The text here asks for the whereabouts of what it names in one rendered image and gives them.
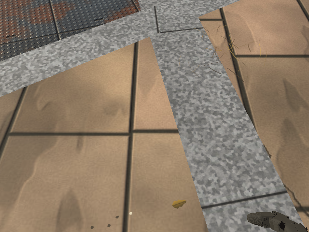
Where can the robot right hand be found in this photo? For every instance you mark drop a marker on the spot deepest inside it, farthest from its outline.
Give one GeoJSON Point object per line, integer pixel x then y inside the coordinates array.
{"type": "Point", "coordinates": [276, 221]}

